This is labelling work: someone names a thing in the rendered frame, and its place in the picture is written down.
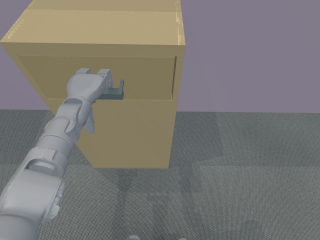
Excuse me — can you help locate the handle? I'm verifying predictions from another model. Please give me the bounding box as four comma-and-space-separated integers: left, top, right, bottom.
97, 79, 124, 100

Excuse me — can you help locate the left robot upper arm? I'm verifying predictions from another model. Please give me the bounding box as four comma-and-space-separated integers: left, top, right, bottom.
0, 168, 66, 240

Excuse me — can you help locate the robot left forearm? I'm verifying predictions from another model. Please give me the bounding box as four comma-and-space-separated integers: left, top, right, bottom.
0, 95, 92, 211

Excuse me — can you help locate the robot left hand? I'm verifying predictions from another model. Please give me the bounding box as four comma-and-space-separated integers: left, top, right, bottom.
66, 68, 114, 134

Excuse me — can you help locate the cabinet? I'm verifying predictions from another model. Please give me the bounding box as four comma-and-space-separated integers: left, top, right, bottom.
0, 0, 186, 169

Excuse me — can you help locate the drawer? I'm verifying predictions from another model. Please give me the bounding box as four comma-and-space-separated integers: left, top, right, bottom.
18, 54, 175, 100

